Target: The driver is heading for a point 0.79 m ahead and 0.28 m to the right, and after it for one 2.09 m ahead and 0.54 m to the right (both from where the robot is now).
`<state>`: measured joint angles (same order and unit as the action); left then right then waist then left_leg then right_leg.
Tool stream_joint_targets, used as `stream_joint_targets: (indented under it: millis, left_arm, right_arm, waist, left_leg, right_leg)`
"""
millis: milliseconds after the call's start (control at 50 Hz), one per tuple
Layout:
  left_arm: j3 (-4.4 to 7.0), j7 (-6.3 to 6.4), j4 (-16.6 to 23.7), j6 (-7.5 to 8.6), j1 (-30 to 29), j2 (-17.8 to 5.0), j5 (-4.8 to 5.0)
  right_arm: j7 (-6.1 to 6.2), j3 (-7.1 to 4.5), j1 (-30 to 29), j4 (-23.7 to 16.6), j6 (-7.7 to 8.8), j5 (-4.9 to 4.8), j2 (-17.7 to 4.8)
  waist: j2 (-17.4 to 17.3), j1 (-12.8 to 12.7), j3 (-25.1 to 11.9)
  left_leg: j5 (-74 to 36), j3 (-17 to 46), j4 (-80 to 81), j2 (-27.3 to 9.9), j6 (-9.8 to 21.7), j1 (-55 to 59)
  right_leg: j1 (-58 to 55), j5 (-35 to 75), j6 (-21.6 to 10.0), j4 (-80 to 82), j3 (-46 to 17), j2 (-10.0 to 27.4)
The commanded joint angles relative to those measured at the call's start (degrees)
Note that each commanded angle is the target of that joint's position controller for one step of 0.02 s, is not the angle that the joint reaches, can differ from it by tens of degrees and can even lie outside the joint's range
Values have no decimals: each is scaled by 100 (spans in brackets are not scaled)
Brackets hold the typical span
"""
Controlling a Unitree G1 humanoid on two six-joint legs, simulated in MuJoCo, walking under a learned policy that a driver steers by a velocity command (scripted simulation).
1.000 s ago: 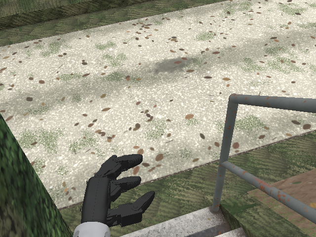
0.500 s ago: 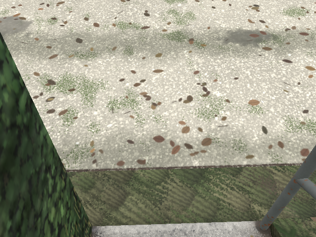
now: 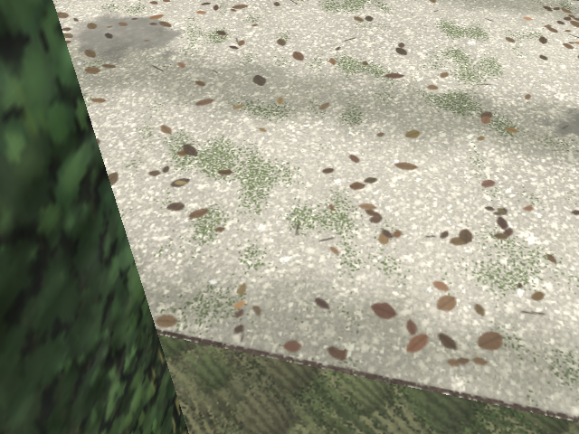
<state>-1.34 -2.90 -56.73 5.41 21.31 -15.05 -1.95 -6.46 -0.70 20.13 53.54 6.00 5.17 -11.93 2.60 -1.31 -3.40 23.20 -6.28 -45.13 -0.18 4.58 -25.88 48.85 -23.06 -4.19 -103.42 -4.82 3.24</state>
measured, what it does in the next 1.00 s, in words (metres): goes down, turning right: right foot 0.22 m lower, then left foot 0.16 m lower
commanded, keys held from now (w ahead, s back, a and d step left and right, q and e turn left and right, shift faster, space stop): w+e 0.90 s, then w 0.04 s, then w+q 0.06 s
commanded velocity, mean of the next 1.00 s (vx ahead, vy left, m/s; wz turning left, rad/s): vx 0.49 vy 0.00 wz -0.49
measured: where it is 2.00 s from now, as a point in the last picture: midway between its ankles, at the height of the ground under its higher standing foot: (447, 327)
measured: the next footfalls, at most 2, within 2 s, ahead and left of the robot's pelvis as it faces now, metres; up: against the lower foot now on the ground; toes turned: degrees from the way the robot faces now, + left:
right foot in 0.32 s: +0.27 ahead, -0.17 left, -0.22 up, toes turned -13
left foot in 0.76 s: +0.65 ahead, -0.10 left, -0.38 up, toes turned -26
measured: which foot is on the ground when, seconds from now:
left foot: down 0.00-0.32, up 0.34-0.74, down 0.76-1.00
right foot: up 0.00-0.30, down 0.32-0.78, up 0.80-1.00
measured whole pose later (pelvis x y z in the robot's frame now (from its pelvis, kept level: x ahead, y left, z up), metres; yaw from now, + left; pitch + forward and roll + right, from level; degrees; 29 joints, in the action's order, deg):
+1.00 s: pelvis +0.59 -0.21 -0.35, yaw -31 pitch +2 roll +3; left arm 4.9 2.3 -42.9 1.3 6.4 -15.2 2.9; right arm 1.9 -2.2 21.3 59.1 3.7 -0.2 -12.6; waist 0.8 1.5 -1.8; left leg 18.6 -4.9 -28.9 0.3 -0.7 -12.6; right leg 51.4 -9.7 -1.5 -75.7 -5.5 3.3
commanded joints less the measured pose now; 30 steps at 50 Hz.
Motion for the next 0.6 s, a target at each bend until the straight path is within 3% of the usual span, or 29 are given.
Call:
stream_joint_targets:
  millis: [20,40,60,80,100,120,140,160,180,220,240,260,280,300,320,340,360,380,400,420,440,460,480,500,520,540,560,580,600]
  left_arm:
    - [-126,188,53,-178,690,206,-150]
    - [-62,32,-115,-266,991,203,-305]
    - [2,-97,-73,-289,982,94,-418]
    - [-5,-153,142,-307,438,3,-405]
    - [-11,-109,105,-273,606,51,-335]
    - [51,-67,54,-273,505,-30,-249]
    - [86,-56,186,-303,290,-206,-205]
    - [123,-37,226,-317,-118,-214,-235]
    - [172,27,338,-301,-390,-329,-240]
    - [203,114,499,-307,-851,-349,-236]
    - [211,135,588,-307,-1054,-271,-303]
    - [242,147,605,-249,-1174,-271,-228]
    - [299,76,74,-183,59,-229,-102]
    - [494,50,-449,-182,1471,-506,-143]
    - [853,79,-824,-133,2348,-1222,-258]
    - [953,-13,-1058,-168,3223,-1831,-384]
    - [993,-82,-843,-64,3125,-2051,-281]
    - [869,-17,-1017,-55,3345,-1468,-402]
    - [676,7,-946,164,2619,-953,-350]
    - [545,-113,-832,194,1805,-837,-322]
    - [210,-139,-678,207,969,51,-373]
    - [189,-152,-532,204,577,-179,-422]
    - [49,-83,-425,235,381,212,-220]
    - [11,-72,-566,249,823,31,-181]
    - [-24,-54,-717,286,1163,-86,-183]
    - [-12,-21,-953,351,1573,-197,-345]
    - [-93,147,-1138,449,2113,189,-303]
    - [-105,268,-1250,480,2558,169,-272]
    - [-118,327,-1035,436,2305,258,-230]
  right_arm:
    - [127,296,-10,-92,65,-99,503]
    - [199,188,-132,-129,132,-32,135]
    - [286,212,-34,-119,194,28,158]
    - [400,297,-98,-17,242,29,380]
    - [442,262,-134,-50,262,146,190]
    - [405,279,-184,-133,237,174,199]
    - [392,272,-239,-141,204,200,110]
    - [389,266,39,38,163,203,23]
    - [412,297,240,44,174,170,104]
    - [382,235,408,201,25,127,-115]
    - [370,180,537,246,-66,52,-215]
    - [449,118,660,311,-129,20,-258]
    - [362,-50,197,342,-235,-7,-724]
    - [194,-133,-7,416,-342,130,-1000]
    - [60,-234,-90,400,-368,107,-1129]
    - [-137,-233,333,336,-319,14,-474]
    - [-214,-221,251,-68,-232,-19,-259]
    - [-82,-186,-891,-737,-114,-105,-206]
    - [167,-233,-1691,-1157,55,-194,-297]
    - [345,-145,-1262,-1192,107,-276,1]
    - [460,58,-1066,-982,172,-55,449]
    - [434,102,-840,-939,145,-46,518]
    - [292,30,-846,-703,8,-40,190]
    - [175,73,-1035,-775,-142,-19,353]
    - [90,89,-1317,-943,-204,24,262]
    - [-21,160,-1280,-998,-176,26,178]
    - [-33,133,-1866,-1219,-163,159,-80]
    - [22,158,-2464,-1394,-111,174,-144]
    - [37,185,-2855,-1471,-93,84,-269]
  waist:
    - [213,-307,624]
    - [-229,-388,483]
    - [-525,-344,557]
    - [-580,-178,660]
    - [-307,-190,452]
    - [-381,-126,441]
    - [-456,-117,559]
    - [-529,5,803]
    - [-674,98,992]
    - [-333,331,1317]
    - [-319,387,1453]
    - [-163,531,1433]
    - [63,-49,1153]
    - [121,-621,770]
    - [1012,-1105,474]
    - [1940,-844,-272]
    - [1821,-664,-816]
    - [1537,-1141,-364]
    - [512,-860,89]
    - [399,-206,478]
    - [-875,250,933]
    - [-494,512,1170]
    - [-809,385,1160]
    - [-242,260,1080]
    - [25,233,845]
    - [-56,201,606]
    - [-689,-204,495]
    - [-378,-518,532]
    - [-650,-654,510]
  left_leg:
    - [-497,1971,1551,-2152,1142,-804]
    - [-180,1315,1335,-1636,960,-1589]
    - [154,909,1350,-1313,828,-2092]
    - [-86,1030,1145,-1400,600,-1400]
    - [615,607,580,-1245,252,-1443]
    - [1192,348,606,-1052,242,-1893]
    - [1535,468,526,-1183,202,-1712]
    - [1829,626,218,-1467,257,-1611]
    - [1760,696,227,-1536,226,-1080]
    - [1777,1418,109,-2076,262,44]
    - [1498,1476,-86,-2252,322,414]
    - [1098,1198,-449,-2134,245,605]
    - [845,722,-1745,-1880,63,900]
    - [-56,337,-2979,-1596,-76,713]
    - [129,-123,-5487,-691,-233,496]
    - [2512,-219,-7916,257,-316,-1438]
    - [2206,75,-8386,433,-327,-2636]
    - [2210,304,-8678,239,-245,-4122]
    - [1446,698,-7182,-61,-150,-4437]
    - [758,1386,-7144,-331,-81,-4770]
    - [-1116,2023,-4560,-1087,101,-4114]
    - [-1400,1656,-4488,-993,113,-3458]
    - [-2767,1507,-2882,-1020,-57,-2525]
    - [-3196,1207,-2719,-873,-259,-1923]
    - [-3219,923,-2619,-706,-390,-1567]
    - [-3375,758,-3008,-470,-395,-1394]
    - [-4070,1315,-1569,-563,-494,-2469]
    - [-4271,1185,-982,-491,-604,-2922]
    - [-5446,1027,711,-422,-487,-1931]
  right_leg:
    - [1094,2891,6,2551,-542,708]
    - [3,3665,-19,2585,-114,478]
    - [-592,3976,-78,2738,317,298]
    - [19,4955,-70,3828,-203,689]
    - [-575,6201,-101,4787,-4,575]
    - [-1553,5985,-29,4976,327,406]
    - [-1653,5621,51,5116,357,402]
    - [-1769,5406,150,5329,426,479]
    - [-1646,4988,116,5676,405,526]
    - [-1124,4101,96,6512,105,752]
    - [-1186,3544,44,6732,333,672]
    - [-1672,3435,49,7105,460,586]
    - [-2725,3775,59,7865,568,510]
    - [-4349,4532,64,8310,920,323]
    - [-5451,4611,-111,8557,1184,108]
    - [-7298,6965,-448,6839,471,352]
    - [-7876,7919,-888,6498,-539,634]
    - [-7836,6566,-1506,6931,-1470,1229]
    - [-6916,4625,-1289,6870,-1462,1110]
    - [-5647,2125,-1721,7159,-2927,1690]
    - [-4304,2218,-1198,7273,-2398,1563]
    - [-3085,2675,-1304,7379,-2185,1336]
    - [-1970,2596,-1607,7570,-1784,1191]
    - [-1526,2361,-1678,7404,-1578,772]
    - [-1295,2551,-1515,7330,-1581,522]
    - [-1225,2629,-1408,6853,-1599,295]
    - [-2627,1985,-1193,6156,-1592,73]
    - [-3365,1541,-1033,5819,-1732,5]
    - [-2850,481,-901,5696,-1409,-332]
